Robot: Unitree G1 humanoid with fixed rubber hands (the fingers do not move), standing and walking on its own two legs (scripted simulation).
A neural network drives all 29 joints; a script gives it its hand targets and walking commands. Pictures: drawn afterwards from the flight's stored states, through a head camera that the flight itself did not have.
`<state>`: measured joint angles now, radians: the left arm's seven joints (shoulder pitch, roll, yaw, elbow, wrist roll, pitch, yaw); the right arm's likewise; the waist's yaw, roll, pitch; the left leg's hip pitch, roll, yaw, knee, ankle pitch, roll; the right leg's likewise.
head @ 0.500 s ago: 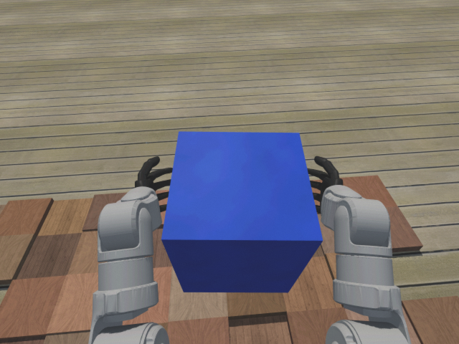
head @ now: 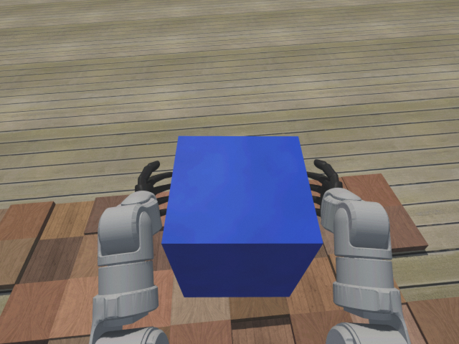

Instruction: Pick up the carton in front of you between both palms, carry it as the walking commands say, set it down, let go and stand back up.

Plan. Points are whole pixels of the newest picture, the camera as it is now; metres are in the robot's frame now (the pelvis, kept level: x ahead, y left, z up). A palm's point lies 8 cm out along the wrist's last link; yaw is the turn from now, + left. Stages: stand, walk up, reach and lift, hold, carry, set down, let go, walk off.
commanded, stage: carry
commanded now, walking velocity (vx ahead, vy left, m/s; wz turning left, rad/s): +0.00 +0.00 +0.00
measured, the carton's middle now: (237, 221) +0.34 +0.00 +0.04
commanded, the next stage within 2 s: none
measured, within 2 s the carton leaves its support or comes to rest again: neither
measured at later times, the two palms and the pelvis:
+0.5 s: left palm (151, 197) +0.34 +0.14 +0.12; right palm (331, 192) +0.34 -0.16 +0.11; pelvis +0.01 -0.01 +0.00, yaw +0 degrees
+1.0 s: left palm (151, 198) +0.33 +0.14 +0.13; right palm (336, 195) +0.33 -0.16 +0.12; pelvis +0.00 -0.01 +0.00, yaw +0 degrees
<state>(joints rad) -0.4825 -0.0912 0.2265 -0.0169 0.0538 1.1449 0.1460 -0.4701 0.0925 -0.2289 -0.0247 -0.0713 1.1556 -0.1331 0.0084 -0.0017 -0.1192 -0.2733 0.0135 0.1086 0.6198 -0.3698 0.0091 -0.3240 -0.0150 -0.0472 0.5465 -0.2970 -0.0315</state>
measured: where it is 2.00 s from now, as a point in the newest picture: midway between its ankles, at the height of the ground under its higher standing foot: outside the picture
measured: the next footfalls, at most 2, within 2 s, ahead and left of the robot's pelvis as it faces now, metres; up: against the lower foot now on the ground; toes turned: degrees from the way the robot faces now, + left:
none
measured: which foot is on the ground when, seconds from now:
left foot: down 0.00-1.00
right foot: down 0.00-1.00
